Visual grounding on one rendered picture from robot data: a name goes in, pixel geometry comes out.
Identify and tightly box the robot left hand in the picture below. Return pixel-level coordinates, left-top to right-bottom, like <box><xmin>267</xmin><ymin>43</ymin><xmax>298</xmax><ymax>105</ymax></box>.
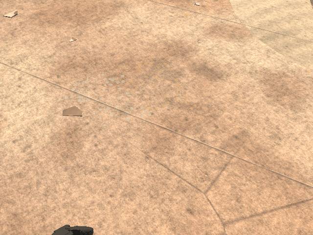
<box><xmin>52</xmin><ymin>224</ymin><xmax>94</xmax><ymax>235</ymax></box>

